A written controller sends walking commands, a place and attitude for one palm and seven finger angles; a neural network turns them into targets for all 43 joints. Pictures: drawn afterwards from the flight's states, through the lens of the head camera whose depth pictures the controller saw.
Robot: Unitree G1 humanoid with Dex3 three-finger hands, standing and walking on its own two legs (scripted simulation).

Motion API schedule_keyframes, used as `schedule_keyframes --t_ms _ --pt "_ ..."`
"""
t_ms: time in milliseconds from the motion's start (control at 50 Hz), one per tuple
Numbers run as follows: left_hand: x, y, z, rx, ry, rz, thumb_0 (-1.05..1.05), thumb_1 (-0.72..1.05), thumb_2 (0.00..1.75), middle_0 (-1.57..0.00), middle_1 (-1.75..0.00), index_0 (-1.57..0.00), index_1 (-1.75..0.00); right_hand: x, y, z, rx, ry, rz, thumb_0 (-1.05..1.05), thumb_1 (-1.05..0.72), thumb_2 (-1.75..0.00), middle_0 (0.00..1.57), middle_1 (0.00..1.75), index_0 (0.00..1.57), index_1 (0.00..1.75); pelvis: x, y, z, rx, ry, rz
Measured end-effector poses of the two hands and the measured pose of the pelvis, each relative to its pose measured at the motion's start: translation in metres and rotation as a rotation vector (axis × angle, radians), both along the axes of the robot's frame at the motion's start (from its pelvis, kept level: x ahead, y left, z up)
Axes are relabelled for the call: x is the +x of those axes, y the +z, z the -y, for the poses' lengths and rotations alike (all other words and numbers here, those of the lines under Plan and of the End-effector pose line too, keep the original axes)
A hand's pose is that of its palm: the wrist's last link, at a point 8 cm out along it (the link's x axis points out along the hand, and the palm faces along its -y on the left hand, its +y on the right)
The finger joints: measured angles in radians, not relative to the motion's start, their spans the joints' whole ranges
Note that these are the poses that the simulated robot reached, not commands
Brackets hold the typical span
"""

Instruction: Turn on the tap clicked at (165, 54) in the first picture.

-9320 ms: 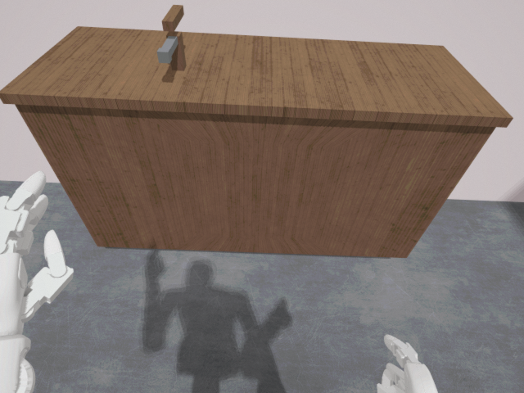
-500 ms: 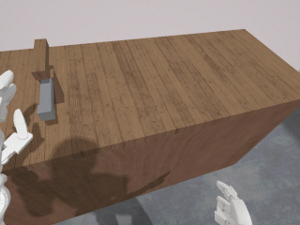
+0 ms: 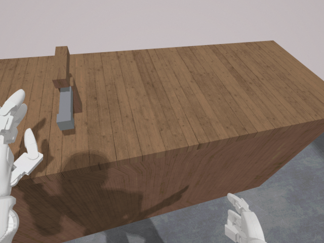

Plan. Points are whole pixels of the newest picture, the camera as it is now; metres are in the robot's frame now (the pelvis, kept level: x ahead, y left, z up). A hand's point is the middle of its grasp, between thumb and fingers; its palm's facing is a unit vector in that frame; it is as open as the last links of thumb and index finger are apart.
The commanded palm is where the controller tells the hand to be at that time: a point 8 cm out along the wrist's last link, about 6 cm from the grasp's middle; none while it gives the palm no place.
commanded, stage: look again from close up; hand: left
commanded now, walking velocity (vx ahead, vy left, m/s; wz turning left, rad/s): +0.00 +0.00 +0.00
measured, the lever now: (65, 121) +0.32 +0.25 +0.13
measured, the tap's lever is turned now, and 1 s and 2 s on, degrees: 0 0 0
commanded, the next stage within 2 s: shuffle to correct the standing spot in 0.18 s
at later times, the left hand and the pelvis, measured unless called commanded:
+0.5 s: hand (59, 159) +0.21 +0.21 +0.16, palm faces +0.38 -0.85 -0.37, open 7.5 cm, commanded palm +0.16 +0.24 +0.17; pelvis +0.00 -0.04 +0.00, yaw +0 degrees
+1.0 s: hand (58, 169) +0.20 +0.21 +0.16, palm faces +0.38 -0.84 -0.38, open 7.5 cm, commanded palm +0.13 +0.24 +0.17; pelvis -0.02 -0.04 +0.00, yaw +0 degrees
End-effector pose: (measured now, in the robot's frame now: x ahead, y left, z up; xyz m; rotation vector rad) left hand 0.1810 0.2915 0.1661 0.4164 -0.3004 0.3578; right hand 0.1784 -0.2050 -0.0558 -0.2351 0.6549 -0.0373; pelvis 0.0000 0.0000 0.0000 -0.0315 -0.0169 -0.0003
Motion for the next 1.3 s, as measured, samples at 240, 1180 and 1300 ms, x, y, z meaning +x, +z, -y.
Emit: schedule_keyframes --t_ms 240,1180,1300 --pt "-0.006 0.0 0.019 -0.002 0.02 -0.031 0.02 0.89 0.9 -0.21 -0.3 -0.2 -0.3 -0.007 -0.003 0.039 -0.032 -0.042 -0.034 0.01 -0.9 -0.9 0.21 0.3 0.21 0.3 0.004 0.001 0.019 -0.002 0.009 0.008" --pt "0.014 0.037 0.013 0.09 -0.06 0.174 0.02 0.89 0.9 -0.2 -0.3 -0.2 -0.3 -0.054 -0.009 0.041 -0.033 -0.043 -0.03 0.02 -0.9 -0.9 0.21 0.3 0.21 0.3 -0.01 -0.005 0.016 -0.007 -0.052 -0.013" --pt "0.026 -0.01 0.023 0.014 -0.141 -0.042 0.02 0.89 0.9 -0.21 -0.3 -0.2 -0.3 -0.032 -0.002 0.024 -0.047 -0.072 -0.002 0.01 -0.9 -0.9 0.21 0.3 0.21 0.3 0.0 -0.003 -0.002 0.008 -0.067 -0.019"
